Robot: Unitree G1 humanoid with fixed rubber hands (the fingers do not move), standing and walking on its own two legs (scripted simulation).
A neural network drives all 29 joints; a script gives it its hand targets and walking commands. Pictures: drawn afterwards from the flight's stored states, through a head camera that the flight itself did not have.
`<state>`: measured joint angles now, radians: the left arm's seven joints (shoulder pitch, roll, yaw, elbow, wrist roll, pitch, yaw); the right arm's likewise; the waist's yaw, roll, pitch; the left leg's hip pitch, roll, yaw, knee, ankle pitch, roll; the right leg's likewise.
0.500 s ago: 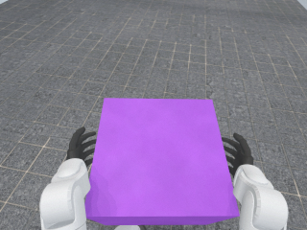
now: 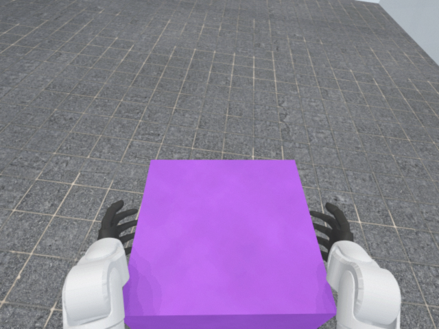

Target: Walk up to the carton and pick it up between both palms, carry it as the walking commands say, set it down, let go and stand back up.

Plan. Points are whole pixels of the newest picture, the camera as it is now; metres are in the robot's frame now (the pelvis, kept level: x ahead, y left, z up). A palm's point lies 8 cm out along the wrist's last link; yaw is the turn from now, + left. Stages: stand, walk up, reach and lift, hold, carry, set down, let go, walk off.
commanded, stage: carry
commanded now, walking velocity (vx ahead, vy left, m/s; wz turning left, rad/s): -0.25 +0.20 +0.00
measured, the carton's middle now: (223, 250) +0.27 +0.00 -0.03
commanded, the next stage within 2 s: none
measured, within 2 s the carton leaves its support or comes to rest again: neither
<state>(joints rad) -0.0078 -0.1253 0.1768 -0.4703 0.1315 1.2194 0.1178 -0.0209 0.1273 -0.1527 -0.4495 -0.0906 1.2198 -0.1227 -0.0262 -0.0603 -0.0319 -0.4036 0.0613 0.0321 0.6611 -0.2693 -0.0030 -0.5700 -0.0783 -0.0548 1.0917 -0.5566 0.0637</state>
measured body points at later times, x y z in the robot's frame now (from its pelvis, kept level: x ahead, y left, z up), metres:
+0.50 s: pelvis -0.24 +0.10 +0.00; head -0.26 +0.11 +0.45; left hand +0.01 +0.28 +0.10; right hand +0.00 -0.09 +0.12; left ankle -0.27 +0.26 -0.70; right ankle -0.13 -0.05 -0.72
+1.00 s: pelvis -0.48 +0.21 +0.00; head -0.48 +0.20 +0.45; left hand -0.25 +0.40 +0.08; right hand -0.25 +0.04 +0.06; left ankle -0.38 +0.30 -0.69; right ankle -0.49 +0.09 -0.72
